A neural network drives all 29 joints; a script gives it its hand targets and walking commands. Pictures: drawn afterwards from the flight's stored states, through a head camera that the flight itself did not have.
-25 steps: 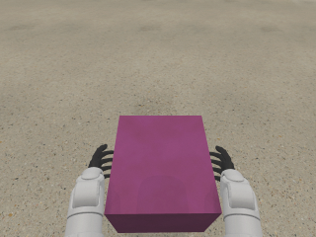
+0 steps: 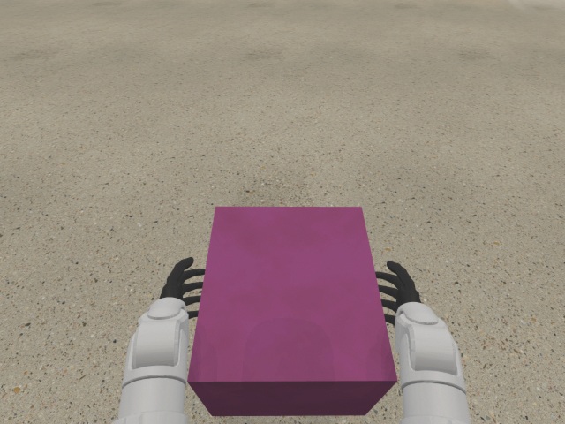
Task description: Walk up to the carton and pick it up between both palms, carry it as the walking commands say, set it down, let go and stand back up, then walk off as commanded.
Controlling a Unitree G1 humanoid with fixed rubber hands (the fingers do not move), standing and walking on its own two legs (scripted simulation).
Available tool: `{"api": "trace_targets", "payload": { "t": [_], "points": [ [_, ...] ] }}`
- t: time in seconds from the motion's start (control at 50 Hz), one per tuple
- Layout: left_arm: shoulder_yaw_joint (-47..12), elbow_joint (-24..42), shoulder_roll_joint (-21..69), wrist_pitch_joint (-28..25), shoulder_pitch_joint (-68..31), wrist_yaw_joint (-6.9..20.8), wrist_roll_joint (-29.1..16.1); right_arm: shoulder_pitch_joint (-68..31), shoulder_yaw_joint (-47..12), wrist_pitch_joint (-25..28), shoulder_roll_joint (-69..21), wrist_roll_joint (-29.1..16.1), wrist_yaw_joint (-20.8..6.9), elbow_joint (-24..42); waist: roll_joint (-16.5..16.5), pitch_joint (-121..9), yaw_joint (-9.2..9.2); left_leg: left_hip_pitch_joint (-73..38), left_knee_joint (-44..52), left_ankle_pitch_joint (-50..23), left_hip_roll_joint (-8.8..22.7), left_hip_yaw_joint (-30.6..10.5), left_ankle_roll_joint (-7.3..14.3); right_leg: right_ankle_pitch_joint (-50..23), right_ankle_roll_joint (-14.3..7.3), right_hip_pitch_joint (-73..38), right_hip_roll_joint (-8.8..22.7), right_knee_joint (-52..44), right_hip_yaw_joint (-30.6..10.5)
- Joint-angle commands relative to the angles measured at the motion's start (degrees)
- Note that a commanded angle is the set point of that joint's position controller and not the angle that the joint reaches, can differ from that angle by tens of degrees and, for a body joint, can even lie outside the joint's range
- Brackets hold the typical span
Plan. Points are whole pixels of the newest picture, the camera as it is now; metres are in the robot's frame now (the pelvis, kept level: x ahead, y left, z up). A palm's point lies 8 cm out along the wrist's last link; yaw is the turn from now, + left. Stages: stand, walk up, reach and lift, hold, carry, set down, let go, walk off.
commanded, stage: hold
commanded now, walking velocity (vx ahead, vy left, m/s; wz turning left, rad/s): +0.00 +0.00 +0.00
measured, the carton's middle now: (288, 308) +0.33 +0.00 -0.03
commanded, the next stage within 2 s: carry in 0.58 s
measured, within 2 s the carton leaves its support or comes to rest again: neither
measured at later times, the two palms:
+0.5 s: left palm (173, 309) +0.28 +0.16 +0.04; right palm (407, 312) +0.28 -0.17 +0.04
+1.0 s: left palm (243, 235) +0.40 +0.07 +0.07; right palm (455, 267) +0.33 -0.25 +0.07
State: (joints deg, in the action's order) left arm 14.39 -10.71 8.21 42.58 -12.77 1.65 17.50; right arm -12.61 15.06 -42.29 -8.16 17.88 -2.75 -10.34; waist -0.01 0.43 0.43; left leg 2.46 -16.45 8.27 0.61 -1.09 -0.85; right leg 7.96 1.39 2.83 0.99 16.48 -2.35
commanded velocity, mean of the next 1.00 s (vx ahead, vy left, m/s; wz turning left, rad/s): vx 0.23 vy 0.00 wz -0.28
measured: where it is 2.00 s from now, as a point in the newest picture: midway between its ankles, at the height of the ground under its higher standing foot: (351, 346)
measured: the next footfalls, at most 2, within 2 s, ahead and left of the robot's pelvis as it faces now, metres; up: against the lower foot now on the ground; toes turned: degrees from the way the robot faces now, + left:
left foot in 1.06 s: +0.23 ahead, +0.07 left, +0.00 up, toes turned -7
right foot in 1.44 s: +0.44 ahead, -0.27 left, +0.00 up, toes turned -39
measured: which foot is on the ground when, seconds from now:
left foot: down 0.00-0.80, up 0.82-1.00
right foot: down 0.00-1.00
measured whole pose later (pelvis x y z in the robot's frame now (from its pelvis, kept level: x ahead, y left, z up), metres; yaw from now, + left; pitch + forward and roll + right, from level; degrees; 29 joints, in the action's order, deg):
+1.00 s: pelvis +0.10 -0.03 +0.00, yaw -11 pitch +6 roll +2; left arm 8.1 14.1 7.6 63.8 -9.0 -8.7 6.8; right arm -9.3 8.8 -63.2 -5.8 7.1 4.7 14.0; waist -1.7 -8.1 -0.3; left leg 24.7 -36.7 23.2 1.4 6.7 -2.7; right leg 15.6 -1.4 12.7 0.1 22.0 -3.8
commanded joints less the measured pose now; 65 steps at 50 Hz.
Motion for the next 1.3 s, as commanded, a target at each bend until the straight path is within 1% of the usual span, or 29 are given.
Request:
{"api": "trace_targets", "payload": {
  "t": [0.0, 0.54, 0.56, 0.6, 0.62, 0.66, 0.68, 0.7, 0.74, 0.76, 0.78, 0.8, 0.82, 0.84, 0.86, 0.88, 0.92, 0.96, 1.0, 1.02, 1.04, 1.06, 1.08, 1.1, 1.12, 1.14, 1.18, 1.22, 1.28],
  "points": [
    [-33.0, 2.6, 50.7, -2.6, -28.7, 15.6, -16.4, -29.5, -33.0, 2.6, -48.4, -16.5, -15.7, 2.6, 0.1, -13.7, -0.01, -3.3, 2.0, -5.4, -6.7, -1.0, 0.2, -5.0, -1.0, -1.7, -7.1, -2.2, 0.1],
    [-34.1, 5.4, 49.6, -2.4, -26.2, 15.1, -16.9, -26.6, -33.9, 2.2, -47.7, -16.8, -15.1, 4.9, -0.2, -13.9, 0.02, -4.0, 1.6, -8.6, -7.1, -1.3, 0.1, -8.5, -0.8, -2.6, -7.2, -2.2, -0.2],
    [-38.1, 3.6, 51.4, -2.4, -28.8, 14.8, -18.6, -30.3, -36.8, 3.1, -49.7, -18.9, -14.0, 4.4, 1.4, -18.9, -0.77, 1.4, -5.5, -1.9, 7.6, -0.2, 1.0, 0.5, -2.1, 3.9, 5.5, 6.3, 1.4],
    [-37.8, 2.2, 52.7, -2.7, -29.1, 14.9, -18.8, -30.9, -37.1, 2.7, -51.4, -19.0, -14.2, 2.9, 2.1, -15.4, -0.37, 7.6, -2.5, 26.6, 6.9, -2.5, 2.8, 23.5, -3.0, 10.9, 3.3, 5.9, -1.3],
    [-39.1, 4.3, 52.8, -2.8, -31.5, 15.0, -20.1, -32.3, -38.5, 2.5, -51.9, -19.7, -14.1, 4.0, 2.8, -12.9, -0.04, 8.8, -1.0, 35.3, 7.6, -3.7, 3.5, 29.4, -2.7, 15.7, 2.7, 7.5, -1.6],
    [-42.6, 12.3, 51.8, -1.1, -35.7, 15.0, -24.5, -32.8, -42.1, 1.0, -52.1, -22.0, -12.9, 9.7, 6.4, -11.8, 0.88, 4.0, 2.3, 34.7, 11.3, -7.4, 5.2, 21.1, -0.5, 23.4, 0.0, 14.4, 1.8],
    [-43.3, 13.0, 51.3, 0.5, -35.9, 14.9, -25.9, -31.3, -42.4, -0.3, -52.2, -22.1, -12.0, 9.6, 10.4, -15.4, 0.87, 2.7, 4.3, 31.3, 15.2, -11.4, 6.4, 13.7, -0.8, 22.1, -0.6, 22.5, 3.7],
    [-43.8, 13.0, 50.3, 2.2, -35.9, 14.8, -27.1, -29.8, -43.1, -1.8, -52.4, -22.5, -11.2, 9.4, 10.6, -16.5, 0.52, 4.6, 4.9, 29.6, 18.0, -11.9, 7.7, 13.2, -1.5, 21.2, 1.0, 23.5, 3.6],
    [-44.9, 13.3, 49.9, 5.7, -36.2, 14.8, -30.4, -29.5, -43.8, -4.9, -51.5, -22.9, -10.2, 11.2, 7.4, -16.6, -0.02, 11.2, 1.3, 32.3, 17.5, -6.3, 7.0, 13.8, -2.6, 15.9, 0.2, 16.5, 5.0],
    [-45.6, 15.2, 49.8, 7.6, -36.1, 14.7, -32.6, -30.0, -44.6, -6.7, -51.2, -24.1, -9.7, 13.6, 5.1, -16.5, -0.65, 15.0, -4.6, 33.2, 14.7, -1.4, 5.0, 14.3, -2.8, 11.0, -0.3, 10.8, 4.4],
    [-46.1, 16.1, 49.6, 9.5, -34.5, 14.5, -33.9, -29.5, -45.3, -8.6, -50.4, -25.2, -9.4, 15.6, -1.2, -16.1, -1.11, 20.0, -14.2, 31.0, 10.4, 4.6, 2.1, 19.0, -3.7, 6.8, 2.8, 4.8, -2.1],
    [-45.9, 14.5, 49.1, 11.0, -32.6, 13.9, -33.5, -29.8, -46.0, -10.4, -49.8, -26.3, -9.4, 16.9, -15.2, -14.8, -1.5, 29.4, -30.0, 25.5, 3.6, 11.0, -1.9, 24.6, -7.7, 3.1, 14.4, -3.7, -24.1],
    [-46.1, 16.4, 49.9, 12.5, -33.2, 13.1, -33.7, -32.1, -47.2, -11.9, -49.9, -28.3, -9.3, 20.4, -19.7, -12.1, -1.76, 38.5, -35.0, 27.6, 0.9, 8.3, -2.2, 17.4, -12.9, -1.7, 18.5, -7.3, -34.1],
    [-46.5, 20.4, 50.1, 14.3, -33.5, 12.3, -34.1, -31.8, -48.4, -13.7, -50.8, -30.5, -9.1, 22.3, -13.1, -13.1, -1.65, 39.7, -35.6, 26.5, 2.9, 4.9, -1.9, 8.6, -14.7, -4.2, 18.1, -5.7, -32.1],
    [-46.1, 22.9, 49.8, 16.0, -31.3, 11.5, -33.9, -30.5, -48.9, -15.2, -51.3, -32.2, -9.1, 23.3, -8.4, -15.8, -1.68, 39.2, -33.1, 23.9, 3.9, 4.1, -1.8, 3.2, -14.6, -6.7, 17.4, -3.9, -28.6],
    [-46.5, 26.2, 49.6, 17.4, -30.1, 10.7, -34.5, -30.3, -49.2, -16.5, -51.3, -33.9, -8.9, 25.5, -6.4, -17.9, -1.79, 38.1, -28.9, 21.7, 4.2, 4.3, -1.7, 0.9, -13.8, -8.3, 16.2, -2.3, -24.1],
    [-46.7, 30.8, 48.9, 19.7, -28.2, 9.8, -35.2, -29.2, -49.8, -19.1, -51.2, -35.5, -8.5, 28.5, -8.4, -21.0, -1.95, 32.5, -22.4, 16.4, 1.5, 7.1, -1.9, -3.5, -11.8, -7.9, 12.2, -0.5, -16.3],
    [-46.6, 33.4, 46.9, 21.7, -26.6, 9.4, -35.5, -28.2, -50.2, -21.3, -49.6, -36.0, -7.9, 31.1, -10.2, -21.8, -2.07, 27.7, -17.3, 13.2, -0.4, 9.0, -2.0, -3.2, -11.3, -5.8, 10.6, 0.5, -13.7],
    [-46.5, 34.4, 45.6, 23.6, -24.6, 9.1, -35.1, -26.1, -49.9, -23.4, -48.6, -35.7, -7.5, 32.2, -8.5, -22.1, -1.32, 16.9, -6.8, 5.5, -1.4, 11.7, -1.5, 0.5, -10.1, 0.2, 8.4, 3.5, -9.8],
    [-46.5, 35.0, 45.2, 24.5, -24.0, 9.0, -34.9, -24.4, -49.7, -24.3, -48.3, -35.5, -7.4, 32.1, -5.7, -23.5, -0.58, 4.0, -2.2, 0.9, -0.4, 11.2, -1.0, 4.6, -8.1, 8.3, 6.0, 7.8, -6.6],
    [-47.0, 35.8, 44.7, 25.4, -24.4, 9.1, -34.7, -22.2, -49.2, -25.1, -47.8, -35.4, -7.3, 31.8, -0.3, -25.5, 0.43, -12.4, -0.2, 4.4, 6.3, 3.8, 0.9, 11.2, -4.8, 21.5, 3.1, 16.9, -2.8],
    [-47.8, 35.7, 45.2, 26.4, -24.2, 9.5, -34.9, -19.7, -48.1, -25.8, -46.0, -34.5, -7.2, 31.2, 13.1, -26.9, 1.12, -23.8, 3.6, 15.6, 23.2, -16.1, 5.4, 20.7, -1.3, 36.3, -1.3, 33.7, 4.5],
    [-47.8, 36.3, 45.1, 27.6, -27.2, 9.9, -35.5, -20.6, -48.2, -26.0, -46.3, -33.7, -7.3, 30.9, 14.8, -22.8, 0.63, -20.5, 5.1, 13.7, 32.5, -28.0, 12.0, 24.0, -1.5, 43.0, 0.2, 41.8, 4.6],
    [-47.8, 36.2, 45.4, 28.1, -29.6, 10.5, -36.4, -22.5, -48.0, -26.4, -47.3, -33.5, -7.2, 31.7, 8.8, -19.5, 0.83, -15.8, 4.2, 14.0, 31.3, -24.7, 13.1, 21.4, -2.0, 43.3, 4.1, 46.1, 2.0],
    [-48.1, 36.3, 46.2, 28.1, -30.4, 10.7, -37.4, -23.6, -47.6, -26.6, -48.2, -33.9, -7.4, 32.5, 5.3, -16.8, 1.0, -12.5, 5.4, 11.8, 28.5, -17.7, 11.0, 18.1, -2.0, 43.2, 5.4, 46.9, 1.6],
    [-48.4, 35.6, 47.5, 28.2, -30.6, 10.8, -38.1, -24.5, -47.3, -26.8, -49.3, -34.2, -7.7, 33.2, 5.0, -14.8, 1.21, -10.3, 6.6, 9.8, 25.6, -10.1, 8.7, 15.2, -1.8, 42.5, 6.4, 44.5, 2.1],
    [-48.0, 34.4, 48.8, 28.4, -30.0, 10.5, -37.7, -25.1, -47.5, -27.2, -50.5, -34.9, -8.3, 33.8, 7.7, -13.2, 1.56, -10.6, 6.0, -6.3, 21.7, 1.3, 6.2, 9.7, -1.3, 41.8, 4.9, 38.8, 6.2],
    [-48.0, 34.2, 49.1, 28.3, -29.2, 9.7, -37.0, -25.2, -47.3, -27.7, -50.4, -35.7, -9.0, 33.6, 8.3, -14.1, 1.35, -11.3, 4.4, -16.3, 20.1, 7.6, 5.1, 6.4, -1.3, 38.9, 3.7, 32.6, 9.2],
    [-48.2, 34.2, 49.5, 28.4, -27.2, 8.4, -35.6, -25.1, -47.6, -28.3, -49.7, -36.8, -9.8, 34.3, 10.8, -13.8, 1.27, -11.7, 3.6, -21.9, 17.8, 14.2, 3.6, 1.5, -2.2, 33.8, 1.3, 22.8, 13.3]
  ]
}}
